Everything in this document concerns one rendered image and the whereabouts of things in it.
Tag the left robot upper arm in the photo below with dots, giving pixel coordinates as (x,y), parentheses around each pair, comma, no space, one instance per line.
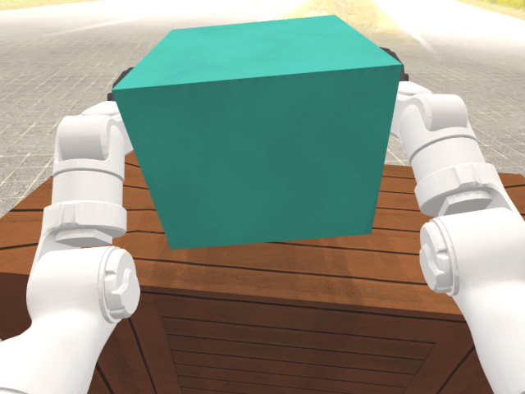
(76,298)

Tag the left robot hand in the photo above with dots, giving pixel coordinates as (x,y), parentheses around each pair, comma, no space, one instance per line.
(110,96)

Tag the right robot upper arm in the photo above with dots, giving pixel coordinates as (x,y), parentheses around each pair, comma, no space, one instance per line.
(478,258)

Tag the pedestal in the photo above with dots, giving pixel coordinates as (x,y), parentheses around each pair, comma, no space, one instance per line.
(335,315)

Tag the left robot forearm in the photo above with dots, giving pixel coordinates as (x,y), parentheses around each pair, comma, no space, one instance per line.
(88,176)

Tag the right robot forearm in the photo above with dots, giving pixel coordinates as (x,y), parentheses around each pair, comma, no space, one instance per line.
(451,174)

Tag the carton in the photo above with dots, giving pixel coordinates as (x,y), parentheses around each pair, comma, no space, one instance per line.
(263,131)

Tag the right robot hand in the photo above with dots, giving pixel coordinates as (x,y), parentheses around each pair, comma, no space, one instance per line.
(403,76)

